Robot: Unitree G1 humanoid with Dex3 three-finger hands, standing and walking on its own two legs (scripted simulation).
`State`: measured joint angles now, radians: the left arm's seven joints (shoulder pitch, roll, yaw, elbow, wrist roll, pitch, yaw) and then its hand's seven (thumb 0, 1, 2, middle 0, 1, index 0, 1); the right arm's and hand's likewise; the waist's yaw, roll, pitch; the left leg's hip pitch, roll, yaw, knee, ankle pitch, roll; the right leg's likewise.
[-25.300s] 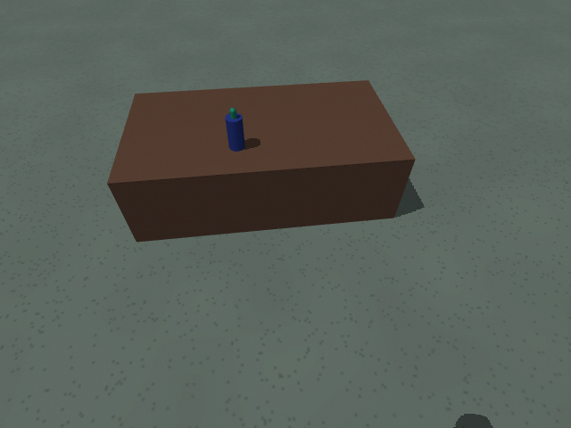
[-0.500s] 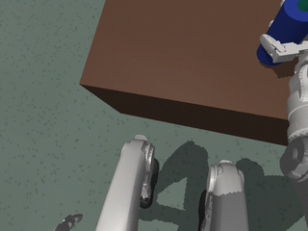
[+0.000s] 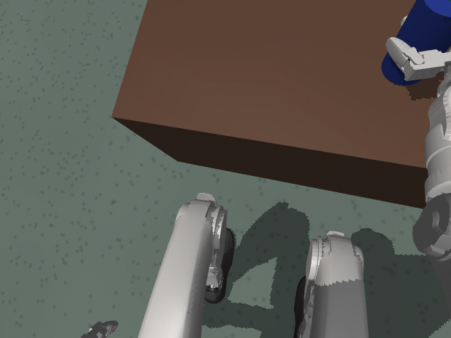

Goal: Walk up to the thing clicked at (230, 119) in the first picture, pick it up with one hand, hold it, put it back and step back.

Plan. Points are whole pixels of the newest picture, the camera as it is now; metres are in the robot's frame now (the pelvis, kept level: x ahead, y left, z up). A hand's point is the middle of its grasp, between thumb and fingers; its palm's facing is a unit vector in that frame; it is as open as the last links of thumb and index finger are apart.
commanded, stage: loosen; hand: right
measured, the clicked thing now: (432, 25) +0.60 -0.14 +0.02
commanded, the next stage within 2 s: open in 0.02 s
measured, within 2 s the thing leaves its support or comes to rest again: neither
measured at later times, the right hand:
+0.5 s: hand (429, 28) +0.60 -0.14 +0.01, palm faces +0.06 +1.00 -0.02, open 11.9 cm
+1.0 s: hand out of the picture +0.60 -0.21 +0.13, palm faces +0.13 +0.99 -0.05, open 16.4 cm
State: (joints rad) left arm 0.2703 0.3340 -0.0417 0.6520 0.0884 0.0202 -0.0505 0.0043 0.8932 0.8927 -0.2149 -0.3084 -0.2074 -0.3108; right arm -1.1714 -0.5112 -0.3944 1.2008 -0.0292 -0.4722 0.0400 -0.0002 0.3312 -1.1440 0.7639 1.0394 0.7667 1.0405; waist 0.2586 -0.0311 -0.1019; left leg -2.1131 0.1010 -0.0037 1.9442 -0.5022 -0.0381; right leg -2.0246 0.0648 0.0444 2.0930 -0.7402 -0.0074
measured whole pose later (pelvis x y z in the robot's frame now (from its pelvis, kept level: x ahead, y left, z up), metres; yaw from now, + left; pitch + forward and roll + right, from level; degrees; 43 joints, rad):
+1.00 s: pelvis +0.00 +0.00 +0.06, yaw +1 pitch +37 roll +3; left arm 0.28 0.31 -0.06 0.63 0.03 0.04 -0.01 0.00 0.89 0.89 -0.21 -0.30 -0.20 -0.31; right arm -1.19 -0.69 -0.46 1.17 0.00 -0.30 0.16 -0.01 0.47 -0.17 0.17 0.17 0.18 0.18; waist 0.24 -0.03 -0.14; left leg -1.92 0.08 0.01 1.75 -0.47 -0.03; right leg -1.84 0.04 0.04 1.90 -0.70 -0.01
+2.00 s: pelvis +0.09 +0.02 +0.30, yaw +1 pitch +10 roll +1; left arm 0.26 0.23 -0.01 0.60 -0.05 0.04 0.11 0.01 0.90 0.90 -0.20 -0.30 -0.20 -0.30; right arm 0.00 -0.26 -0.08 0.57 0.03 0.08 -0.13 -0.01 0.49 -0.09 0.06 0.06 0.07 0.06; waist 0.04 -0.03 -0.10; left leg -0.66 0.02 0.05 0.82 -0.34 -0.01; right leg -0.56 -0.03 0.04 0.88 -0.50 0.01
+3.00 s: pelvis +0.08 +0.01 +0.34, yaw +0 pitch -3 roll -1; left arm 0.25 0.32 0.03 0.90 0.05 0.03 0.02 0.01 0.90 0.90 -0.20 -0.30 -0.20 -0.30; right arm 0.26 -0.33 -0.01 0.92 -0.03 0.01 -0.03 -0.01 0.54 -0.05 0.05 0.05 0.06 0.05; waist -0.01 -0.03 0.00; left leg -0.27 0.06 0.03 0.53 -0.22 -0.02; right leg -0.14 0.02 0.02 0.51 -0.32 0.00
